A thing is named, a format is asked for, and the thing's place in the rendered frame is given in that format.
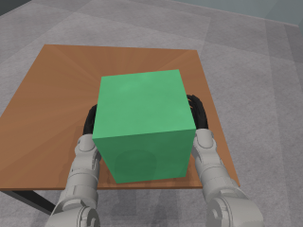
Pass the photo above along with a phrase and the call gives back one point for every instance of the right robot forearm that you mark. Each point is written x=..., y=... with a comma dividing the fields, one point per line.
x=211, y=171

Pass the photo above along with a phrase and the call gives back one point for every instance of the robot right upper arm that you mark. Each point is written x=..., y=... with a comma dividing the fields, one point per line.
x=224, y=211

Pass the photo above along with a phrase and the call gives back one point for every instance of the left robot hand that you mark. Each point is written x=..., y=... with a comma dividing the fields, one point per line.
x=90, y=121

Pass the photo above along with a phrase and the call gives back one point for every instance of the right robot hand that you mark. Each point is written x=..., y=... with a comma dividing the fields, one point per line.
x=198, y=112

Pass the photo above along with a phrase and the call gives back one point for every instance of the left robot forearm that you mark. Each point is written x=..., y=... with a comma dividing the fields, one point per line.
x=82, y=182

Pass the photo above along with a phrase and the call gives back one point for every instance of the table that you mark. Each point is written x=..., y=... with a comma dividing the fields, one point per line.
x=45, y=118

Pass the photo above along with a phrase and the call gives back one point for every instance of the robot left upper arm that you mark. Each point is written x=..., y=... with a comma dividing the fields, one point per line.
x=85, y=216

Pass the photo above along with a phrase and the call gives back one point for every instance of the carton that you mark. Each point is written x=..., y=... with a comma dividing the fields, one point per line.
x=144, y=128

